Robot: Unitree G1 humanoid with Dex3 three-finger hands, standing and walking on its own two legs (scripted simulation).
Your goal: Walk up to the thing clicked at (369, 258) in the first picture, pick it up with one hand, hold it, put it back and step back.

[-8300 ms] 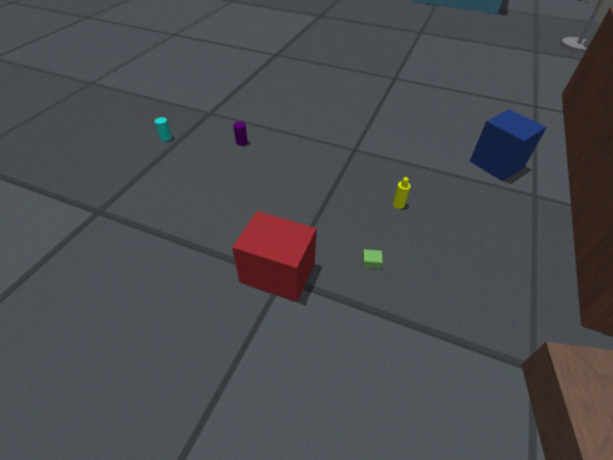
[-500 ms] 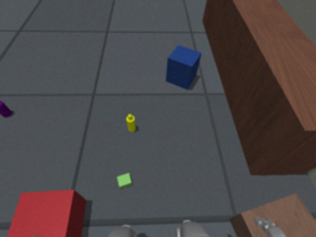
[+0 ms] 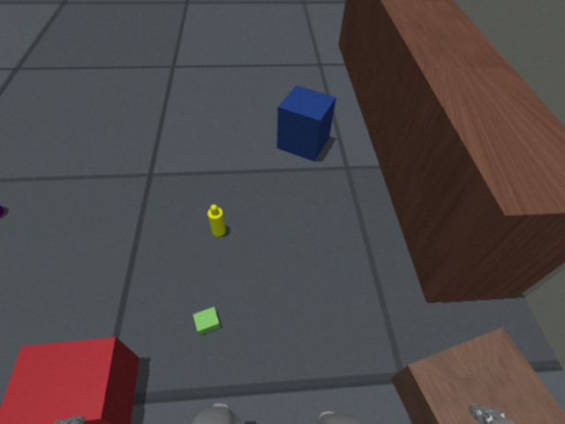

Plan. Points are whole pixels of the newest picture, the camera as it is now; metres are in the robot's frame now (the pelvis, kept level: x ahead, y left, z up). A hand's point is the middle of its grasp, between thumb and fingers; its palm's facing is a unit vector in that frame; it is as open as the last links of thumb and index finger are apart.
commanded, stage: walk up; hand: left
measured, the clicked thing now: (206, 321) +0.52 +0.24 -0.72
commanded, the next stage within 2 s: stand in 1.72 s
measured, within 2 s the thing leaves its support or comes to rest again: neither
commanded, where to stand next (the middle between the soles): +0.10 +0.03 m, yaw -3 degrees
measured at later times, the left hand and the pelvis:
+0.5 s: hand out of the picture +0.08 +0.33 -0.12, palm faces -0.05 -0.92 -0.38, open 7.3 cm; pelvis +0.02 +0.04 +0.03, yaw +0 degrees
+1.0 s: hand out of the picture +0.12 +0.29 -0.13, palm faces +0.00 -0.93 -0.37, open 7.3 cm; pelvis -0.03 +0.04 +0.01, yaw +1 degrees
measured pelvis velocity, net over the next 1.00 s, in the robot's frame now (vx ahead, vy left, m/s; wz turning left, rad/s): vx -0.03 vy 0.04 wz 0.01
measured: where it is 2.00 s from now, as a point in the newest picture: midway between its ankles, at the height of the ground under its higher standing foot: outside the picture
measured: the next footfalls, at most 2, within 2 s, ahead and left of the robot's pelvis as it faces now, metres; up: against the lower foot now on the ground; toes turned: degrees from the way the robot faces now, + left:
left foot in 0.28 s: +0.03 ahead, +0.16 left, +0.00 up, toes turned +4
right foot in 0.64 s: +0.19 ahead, -0.09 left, +0.00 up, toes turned -3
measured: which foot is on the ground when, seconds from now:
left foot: up 0.00-0.26, down 0.28-0.66, up 0.68-0.88, down 0.90-1.00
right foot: down 0.00-0.28, up 0.30-0.62, down 0.64-0.94, up 0.96-1.00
